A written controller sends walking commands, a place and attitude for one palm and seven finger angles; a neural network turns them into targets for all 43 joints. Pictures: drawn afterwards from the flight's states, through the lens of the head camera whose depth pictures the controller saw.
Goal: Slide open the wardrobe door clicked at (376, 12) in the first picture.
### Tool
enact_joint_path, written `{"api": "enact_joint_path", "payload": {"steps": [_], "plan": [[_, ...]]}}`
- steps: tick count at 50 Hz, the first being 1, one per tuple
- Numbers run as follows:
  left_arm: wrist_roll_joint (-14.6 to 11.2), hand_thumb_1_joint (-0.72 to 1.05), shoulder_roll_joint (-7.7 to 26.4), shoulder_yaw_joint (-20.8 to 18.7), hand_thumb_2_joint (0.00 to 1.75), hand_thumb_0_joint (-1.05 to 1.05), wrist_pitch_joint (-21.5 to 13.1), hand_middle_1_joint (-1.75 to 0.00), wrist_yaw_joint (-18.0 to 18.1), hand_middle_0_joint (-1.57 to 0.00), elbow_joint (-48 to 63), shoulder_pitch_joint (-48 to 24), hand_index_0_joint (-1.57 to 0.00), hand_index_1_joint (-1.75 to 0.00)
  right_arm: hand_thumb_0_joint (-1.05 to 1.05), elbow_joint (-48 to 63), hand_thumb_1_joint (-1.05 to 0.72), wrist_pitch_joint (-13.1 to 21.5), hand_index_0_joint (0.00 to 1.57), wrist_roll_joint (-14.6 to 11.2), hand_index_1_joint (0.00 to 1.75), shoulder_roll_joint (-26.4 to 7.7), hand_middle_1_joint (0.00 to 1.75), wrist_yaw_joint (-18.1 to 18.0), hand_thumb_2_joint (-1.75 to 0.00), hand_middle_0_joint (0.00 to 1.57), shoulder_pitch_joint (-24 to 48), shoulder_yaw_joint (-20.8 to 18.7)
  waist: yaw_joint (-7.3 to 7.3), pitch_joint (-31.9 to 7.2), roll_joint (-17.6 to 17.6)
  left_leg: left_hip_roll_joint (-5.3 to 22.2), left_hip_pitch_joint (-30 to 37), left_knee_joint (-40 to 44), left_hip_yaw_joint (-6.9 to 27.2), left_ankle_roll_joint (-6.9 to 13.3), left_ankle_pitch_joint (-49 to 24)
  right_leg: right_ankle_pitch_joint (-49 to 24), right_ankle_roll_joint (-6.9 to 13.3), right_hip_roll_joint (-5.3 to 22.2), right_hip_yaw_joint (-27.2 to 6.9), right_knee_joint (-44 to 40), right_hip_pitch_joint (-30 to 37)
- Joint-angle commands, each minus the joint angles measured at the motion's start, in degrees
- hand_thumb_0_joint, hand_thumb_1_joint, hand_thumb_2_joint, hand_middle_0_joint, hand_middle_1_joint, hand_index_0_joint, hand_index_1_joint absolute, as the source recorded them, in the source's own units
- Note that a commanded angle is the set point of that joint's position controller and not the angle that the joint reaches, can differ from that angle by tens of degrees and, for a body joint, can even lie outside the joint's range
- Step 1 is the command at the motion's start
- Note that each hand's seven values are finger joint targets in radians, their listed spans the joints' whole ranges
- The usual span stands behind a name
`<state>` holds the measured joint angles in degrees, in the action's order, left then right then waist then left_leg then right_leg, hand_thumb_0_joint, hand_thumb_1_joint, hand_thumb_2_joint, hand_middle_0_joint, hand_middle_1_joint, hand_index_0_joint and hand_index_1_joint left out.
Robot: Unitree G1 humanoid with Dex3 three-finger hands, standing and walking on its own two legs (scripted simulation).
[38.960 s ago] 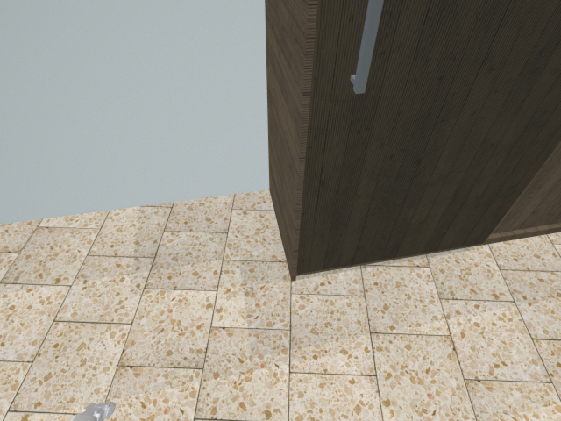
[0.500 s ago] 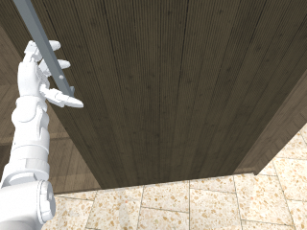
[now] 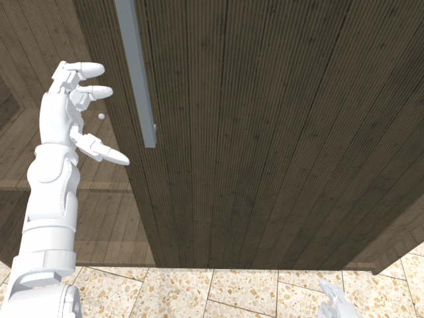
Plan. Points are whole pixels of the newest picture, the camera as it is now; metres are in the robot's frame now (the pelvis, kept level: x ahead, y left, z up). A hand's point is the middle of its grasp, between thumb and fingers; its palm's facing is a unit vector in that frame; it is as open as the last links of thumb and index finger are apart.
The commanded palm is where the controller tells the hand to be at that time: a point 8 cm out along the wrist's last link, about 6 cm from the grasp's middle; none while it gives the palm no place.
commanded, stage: slip the hand off the handle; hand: left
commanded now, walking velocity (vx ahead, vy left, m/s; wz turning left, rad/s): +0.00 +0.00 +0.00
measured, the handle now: (140, 67) +0.44 +0.18 +0.27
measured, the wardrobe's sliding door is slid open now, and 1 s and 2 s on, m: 0.64 0.64 0.64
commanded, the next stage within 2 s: draw the hand back to the body in 0.90 s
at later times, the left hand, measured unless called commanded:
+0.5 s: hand (82, 151) +0.29 +0.23 +0.21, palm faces +0.21 -0.97 -0.08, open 14.7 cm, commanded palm +0.26 +0.26 +0.20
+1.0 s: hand (68, 186) +0.23 +0.22 +0.21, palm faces +0.22 -0.97 -0.11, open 14.7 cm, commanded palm +0.20 +0.26 +0.20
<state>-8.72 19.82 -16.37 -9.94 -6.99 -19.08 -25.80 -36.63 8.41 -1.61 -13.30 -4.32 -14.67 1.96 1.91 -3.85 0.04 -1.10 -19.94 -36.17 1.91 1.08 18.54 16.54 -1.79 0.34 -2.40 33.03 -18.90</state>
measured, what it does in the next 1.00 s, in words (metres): stands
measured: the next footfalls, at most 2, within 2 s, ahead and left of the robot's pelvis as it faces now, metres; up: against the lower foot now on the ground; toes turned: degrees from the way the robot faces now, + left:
none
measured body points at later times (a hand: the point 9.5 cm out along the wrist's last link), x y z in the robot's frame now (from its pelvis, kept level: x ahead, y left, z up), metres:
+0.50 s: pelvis -0.02 -0.02 +0.00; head -0.04 -0.02 +0.45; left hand +0.27 +0.28 +0.21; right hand +0.14 -0.25 -0.08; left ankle +0.00 +0.10 -0.73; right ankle +0.01 -0.15 -0.73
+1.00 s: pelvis -0.02 -0.04 +0.00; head -0.05 -0.06 +0.45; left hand +0.21 +0.27 +0.22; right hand +0.17 -0.26 -0.07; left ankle +0.00 +0.10 -0.73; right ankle +0.01 -0.15 -0.73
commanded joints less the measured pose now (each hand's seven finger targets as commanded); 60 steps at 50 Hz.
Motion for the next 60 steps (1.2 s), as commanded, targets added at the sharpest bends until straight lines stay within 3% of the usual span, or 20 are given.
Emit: {"api": "enact_joint_path", "payload": {"steps": [1, 4, 7, 10, 15, 17, 19, 22, 24, 27, 32, 41, 47, 51, 52, 53, 54, 55, 57, 60], "plan": [[-0.9, -0.55, 8.8, 0.8, 0.20, 0.00, -1.0, -1.15, -1.4, -0.25, 10.7, -25.7, -0.25, -1.15, 0.00, 6.2, -0.90, 2.5, 0.20, -0.3, 0.30, -8.6, 0.30, -1.3, -0.90, 0.20, 1.8, -2.8, -2.98, -11.4, 5.3, 2.4, 11.2, 6.1, 1.8, -1.9, -18.4, -10.8, 3.8, -1.7, 4.9, -2.5, -2.4], [-1.2, -0.55, 8.7, -0.1, 0.20, 0.00, -0.9, -1.15, -0.6, -0.25, 14.0, -24.6, -0.25, -1.15, 0.00, 7.1, -0.90, 2.6, 0.20, -0.2, 0.30, -8.3, 0.30, -1.2, -0.90, 0.20, 2.5, -2.6, -1.77, -14.3, 6.0, 2.2, 12.5, 6.2, 2.3, -2.3, -20.4, -11.4, 4.1, -1.5, 5.1, -1.9, -0.8], [-1.3, -0.55, 13.5, -4.9, 0.20, 0.00, -1.4, -1.15, 0.3, -0.25, 13.2, -22.0, -0.25, -1.15, 0.00, 6.8, -0.90, 2.3, 0.20, 0.2, 0.30, -8.8, 0.30, -1.2, -0.90, 0.20, 2.5, -2.5, -0.69, -14.8, 5.4, 2.1, 11.3, 6.1, 1.7, -2.4, -19.6, -11.3, 4.0, -1.7, 4.8, -2.1, 0.3], [-1.9, -0.55, 10.1, -3.6, 0.20, 0.00, -2.3, -1.15, -0.1, -0.25, 15.7, -16.4, -0.25, -1.15, 0.00, 8.1, -0.90, 2.6, 0.20, 0.2, 0.30, -8.0, 0.30, -0.5, -0.90, 0.20, 3.6, -2.3, 0.16, -14.6, 3.6, 2.1, 10.2, 6.2, 1.2, -2.2, -20.4, -12.4, 4.0, -1.8, 5.1, -1.6, 2.2], [-2.8, -0.55, 10.7, -5.8, 0.20, 0.00, -2.6, -1.15, -0.9, -0.25, 22.8, -7.9, -0.25, -1.15, 0.00, 9.4, -0.90, 2.8, 0.20, 0.4, 0.30, -7.9, 0.30, 0.3, -0.90, 0.20, 4.8, -2.5, 1.69, -15.1, 4.0, 1.9, 9.6, 6.0, -0.1, -2.0, -22.1, -15.0, 3.9, -1.7, 4.9, -1.3, 4.9], [-3.3, -0.55, 12.1, -7.1, 0.20, 0.00, -1.6, -1.15, -1.2, -0.25, 22.3, -6.0, -0.25, -1.15, 0.00, 9.1, -0.90, 2.5, 0.20, 0.2, 0.30, -8.3, 0.30, 0.0, -0.90, 0.20, 5.4, -2.5, 1.36, -12.2, 2.1, 1.8, 7.4, 6.6, -0.5, -1.3, -17.2, -12.6, 3.7, -1.9, 4.8, -2.2, 4.6], [-4.1, -0.55, 10.8, -6.4, 0.20, 0.00, -1.0, -1.15, -1.5, -0.25, 25.0, -6.5, -0.25, -1.15, 0.00, 9.4, -0.90, 2.9, 0.20, 0.0, 0.30, -7.8, 0.30, -0.4, -0.90, 0.20, 6.1, -2.3, 0.85, -9.8, 2.2, 1.6, 6.8, 7.5, -0.4, -1.0, -13.5, -10.4, 3.7, -1.9, 4.8, -2.9, 3.7], [-4.7, -0.55, 11.9, -7.2, 0.20, 0.00, -0.7, -1.15, -2.1, -0.25, 27.4, -4.9, -0.25, -1.15, 0.00, 9.4, -0.90, 3.1, 0.20, -0.2, 0.30, -8.1, 0.30, -1.1, -0.90, 0.20, 7.2, -2.2, 0.67, -9.0, 2.4, 1.2, 6.5, 7.7, -0.8, -0.4, -9.8, -7.6, 3.5, -1.8, 4.4, -4.0, 3.6], [-5.0, -0.55, 9.8, -5.1, 0.20, 0.00, -1.2, -1.15, -2.5, -0.25, 30.4, -5.2, -0.25, -1.15, 0.00, 9.6, -0.90, 3.9, 0.20, -0.2, 0.30, -7.4, 0.30, -1.3, -0.90, 0.20, 7.9, -1.9, 0.39, -8.8, 4.9, 0.8, 7.1, 7.6, -1.0, -0.2, -7.8, -5.9, 3.4, -1.6, 4.1, -4.2, 2.9], [-5.4, -0.55, 9.6, -4.7, 0.20, 0.00, -1.5, -1.15, -3.0, -0.25, 28.5, -2.7, -0.25, -1.15, 0.00, 8.8, -0.90, 4.6, 0.20, -0.3, 0.30, -7.7, 0.30, -1.8, -0.90, 0.20, 8.0, -1.6, -0.04, -5.6, 3.4, 0.6, 5.7, 7.8, -1.0, 0.2, -3.3, -2.0, 3.1, -1.7, 3.7, -5.5, 1.4], [-6.8, -0.55, 14.1, -8.9, 0.20, 0.00, -1.3, -1.15, -4.0, -0.25, 26.0, 0.3, -0.25, -1.15, 0.00, 8.3, -0.90, 5.1, 0.20, -0.5, 0.30, -8.0, 0.30, -2.9, -0.90, 0.20, 8.9, -1.5, 0.60, -3.5, -0.2, -0.1, 2.8, 7.8, -1.5, 0.5, 2.4, 5.8, 2.5, -0.9, 1.9, -8.1, 1.9], [-9.0, -0.55, 12.1, -8.7, 0.20, 0.00, -2.4, -1.15, -6.4, -0.25, 33.0, 7.2, -0.25, -1.15, 0.00, 9.9, -0.90, 7.3, 0.20, -0.3, 0.30, -7.0, 0.30, -2.5, -0.90, 0.20, 10.4, -1.0, 1.88, -5.4, 3.2, -0.5, 3.8, 6.1, -2.1, 0.5, -1.5, 3.1, 2.3, -0.1, 0.8, -7.8, 4.0], [-10.3, -0.55, 13.8, -11.1, 0.20, 0.00, -1.7, -1.15, -7.1, -0.25, 32.8, 8.3, -0.25, -1.15, 0.00, 8.6, -0.90, 8.2, 0.20, -0.2, 0.30, -7.8, 0.30, -3.2, -0.90, 0.20, 9.7, -1.2, 1.54, -2.7, -0.5, -0.2, 2.9, 5.3, -1.7, 0.6, -2.7, 1.7, 1.8, -0.1, 0.4, -7.9, 3.3], [-10.8, -0.55, 12.8, -10.6, 0.20, 0.00, -1.1, -1.15, -7.9, -0.25, 33.7, 8.1, -0.25, -1.15, 0.00, 8.5, -0.90, 8.7, 0.20, -0.3, 0.30, -7.5, 0.30, -3.6, -0.90, 0.20, 9.7, -1.1, 1.63, -4.0, 1.9, -0.3, 3.7, 5.4, -1.5, 0.5, -3.7, -0.3, 1.9, -0.1, 0.9, -7.1, 3.5], [-11.9, -0.55, 15.8, -11.5, 0.20, 0.00, 7.0, -1.15, -10.0, -0.25, 26.0, 12.6, -0.25, -1.15, 0.00, 8.3, -0.90, 8.6, 0.20, -1.5, 0.30, -8.6, 0.30, -4.1, -0.90, 0.20, 10.5, -1.0, 2.69, -6.3, 2.4, 0.2, 3.6, 6.2, -1.3, 0.8, -2.8, -0.6, 2.0, 0.6, 0.1, -7.5, 6.6], [-12.4, -0.55, 15.2, -10.6, 0.20, 0.00, 10.6, -1.15, -11.4, -0.25, 33.3, 9.2, -0.25, -1.15, 0.00, 9.7, -0.90, 8.6, 0.20, -2.1, 0.30, -8.1, 0.30, -4.4, -0.90, 0.20, 11.4, -0.8, 2.43, -7.3, 4.2, 0.1, 5.6, 6.8, -1.3, 1.1, -4.8, -3.3, 1.8, 0.9, 0.8, -7.6, 7.5], [-12.7, -0.55, 17.0, -12.8, 0.20, 0.00, 12.9, -1.15, -11.8, -0.25, 37.2, 9.7, -0.25, -1.15, 0.00, 10.5, -0.90, 8.8, 0.20, -1.9, 0.30, -8.0, 0.30, -4.6, -0.90, 0.20, 11.7, -0.8, 3.35, -9.8, 5.6, 0.0, 7.1, 6.9, -1.2, 1.1, -7.4, -6.6, 2.0, 0.8, 1.5, -6.9, 9.4], [-12.9, -0.55, 15.9, -11.7, 0.20, 0.00, 15.3, -1.15, -12.6, -0.25, 38.9, 10.9, -0.25, -1.15, 0.00, 11.1, -0.90, 9.2, 0.20, -2.0, 0.30, -7.8, 0.30, -4.6, -0.90, 0.20, 12.3, -0.4, 3.46, -10.1, 6.2, -0.1, 7.9, 7.1, -1.1, 1.2, -9.8, -10.2, 2.2, 0.7, 2.4, -6.1, 10.0], [-14.0, -0.55, 16.4, -13.0, 0.20, 0.00, 20.6, -1.15, -14.2, -0.25, 41.6, 16.6, -0.25, -1.15, 0.00, 12.0, -0.90, 9.7, 0.20, -2.4, 0.30, -8.0, 0.30, -4.2, -0.90, 0.20, 12.5, -0.2, 4.21, -11.9, 3.8, 0.0, 9.6, 6.8, -0.8, 1.4, -15.1, -17.4, 2.0, 0.2, 3.6, -4.8, 11.5], [-15.4, -0.55, 14.7, -13.9, 0.20, 0.00, 22.2, -1.15, -14.1, -0.25, 49.1, 21.3, -0.25, -1.15, 0.00, 12.5, -0.90, 10.2, 0.20, -2.3, 0.30, -7.2, 0.30, -2.9, -0.90, 0.20, 11.9, 0.0, 4.07, -10.1, 2.6, 0.1, 11.6, 7.1, -0.5, 0.9, -19.7, -22.2, 2.2, -0.7, 5.4, -4.2, 10.7]]}}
